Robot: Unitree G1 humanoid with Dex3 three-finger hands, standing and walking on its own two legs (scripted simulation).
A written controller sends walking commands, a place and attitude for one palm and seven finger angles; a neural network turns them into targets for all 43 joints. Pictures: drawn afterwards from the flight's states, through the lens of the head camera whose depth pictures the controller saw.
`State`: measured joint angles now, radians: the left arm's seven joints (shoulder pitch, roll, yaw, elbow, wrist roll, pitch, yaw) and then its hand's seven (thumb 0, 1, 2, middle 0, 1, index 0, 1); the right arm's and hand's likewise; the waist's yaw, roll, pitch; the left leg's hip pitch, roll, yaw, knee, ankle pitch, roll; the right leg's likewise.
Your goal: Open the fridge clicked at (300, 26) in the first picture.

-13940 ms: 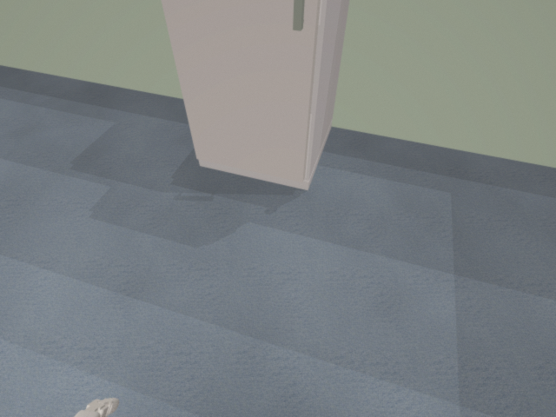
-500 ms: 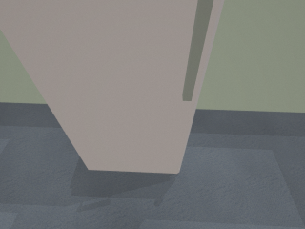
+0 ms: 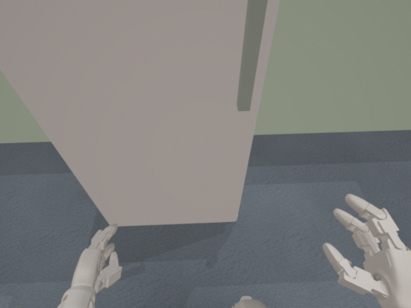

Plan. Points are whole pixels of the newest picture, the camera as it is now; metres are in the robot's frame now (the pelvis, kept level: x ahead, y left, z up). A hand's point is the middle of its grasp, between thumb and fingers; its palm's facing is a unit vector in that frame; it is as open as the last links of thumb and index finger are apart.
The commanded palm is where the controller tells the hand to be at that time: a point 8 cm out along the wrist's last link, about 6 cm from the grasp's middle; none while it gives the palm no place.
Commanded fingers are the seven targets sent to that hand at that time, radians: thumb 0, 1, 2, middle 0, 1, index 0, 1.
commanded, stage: raise the hand to about handle height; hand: right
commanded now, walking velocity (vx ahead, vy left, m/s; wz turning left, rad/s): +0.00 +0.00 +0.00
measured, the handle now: (251, 23) +0.55 -0.08 +0.28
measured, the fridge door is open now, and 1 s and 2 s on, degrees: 0 0 0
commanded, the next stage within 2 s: move the hooked fingers beside the handle in 1.52 s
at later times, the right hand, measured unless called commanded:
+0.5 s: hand (385, 197) +0.25 -0.25 +0.17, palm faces +0.01 +1.00 -0.07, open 12.6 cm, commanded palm +0.22 -0.30 +0.18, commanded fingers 0.00 0.38 -0.35 0.29 1.12 0.29 1.12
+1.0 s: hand out of the picture +0.27 -0.29 +0.27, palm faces +0.05 +0.99 -0.11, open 14.0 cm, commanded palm +0.24 -0.34 +0.28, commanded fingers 0.00 0.50 -0.30 0.30 1.20 0.30 1.20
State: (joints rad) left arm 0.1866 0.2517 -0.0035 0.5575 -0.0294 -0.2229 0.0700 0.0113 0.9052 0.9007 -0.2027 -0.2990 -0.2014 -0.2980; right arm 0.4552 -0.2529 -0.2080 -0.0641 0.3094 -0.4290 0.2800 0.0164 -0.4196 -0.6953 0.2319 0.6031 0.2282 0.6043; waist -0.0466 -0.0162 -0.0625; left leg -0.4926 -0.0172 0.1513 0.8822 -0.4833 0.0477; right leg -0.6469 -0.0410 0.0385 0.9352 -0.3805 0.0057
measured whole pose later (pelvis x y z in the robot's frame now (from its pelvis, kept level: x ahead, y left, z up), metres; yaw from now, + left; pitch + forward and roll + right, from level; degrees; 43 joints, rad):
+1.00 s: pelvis +0.00 -0.02 +0.05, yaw +1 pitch -5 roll +1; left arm 0.20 0.25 -0.11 0.62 -0.09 -0.21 0.10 0.02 0.90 0.90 -0.21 -0.30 -0.21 -0.30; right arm -0.17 -0.52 -0.46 0.03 0.35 0.26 0.44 -0.01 0.50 -0.30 0.30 1.19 0.30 1.19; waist -0.07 -0.06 -0.01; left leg -0.08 0.00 0.11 0.43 -0.27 0.01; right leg -0.21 0.00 -0.01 0.48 -0.18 -0.02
